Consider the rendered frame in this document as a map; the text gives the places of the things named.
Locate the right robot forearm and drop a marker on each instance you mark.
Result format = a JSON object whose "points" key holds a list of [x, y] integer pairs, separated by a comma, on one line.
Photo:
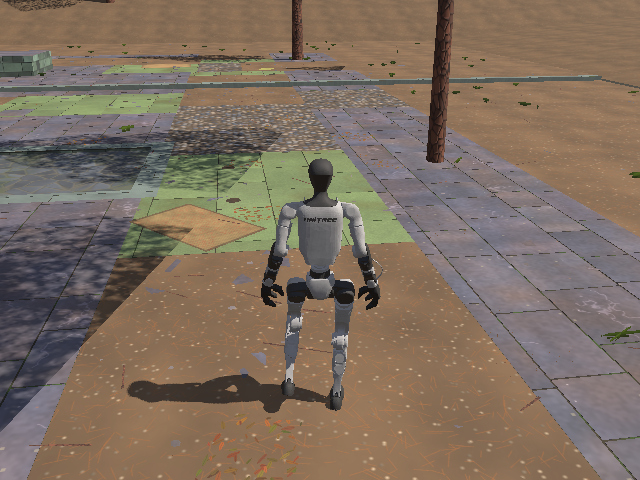
{"points": [[367, 269]]}

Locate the robot left foot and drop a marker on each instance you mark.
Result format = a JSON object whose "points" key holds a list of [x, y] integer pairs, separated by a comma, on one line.
{"points": [[288, 387]]}

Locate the left robot upper arm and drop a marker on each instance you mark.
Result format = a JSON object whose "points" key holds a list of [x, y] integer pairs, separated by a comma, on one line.
{"points": [[289, 211]]}

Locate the right robot upper arm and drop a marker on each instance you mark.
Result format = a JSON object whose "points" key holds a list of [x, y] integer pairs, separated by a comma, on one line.
{"points": [[351, 212]]}

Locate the right robot hand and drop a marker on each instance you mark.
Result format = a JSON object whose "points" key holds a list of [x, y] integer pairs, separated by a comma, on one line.
{"points": [[373, 293]]}

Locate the robot torso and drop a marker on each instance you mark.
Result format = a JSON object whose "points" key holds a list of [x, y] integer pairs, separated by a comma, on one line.
{"points": [[320, 236]]}

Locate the left robot forearm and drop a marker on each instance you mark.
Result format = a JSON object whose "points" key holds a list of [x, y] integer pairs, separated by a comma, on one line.
{"points": [[272, 268]]}

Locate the left robot hand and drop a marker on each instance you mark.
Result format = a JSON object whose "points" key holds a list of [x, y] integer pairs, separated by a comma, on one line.
{"points": [[266, 291]]}

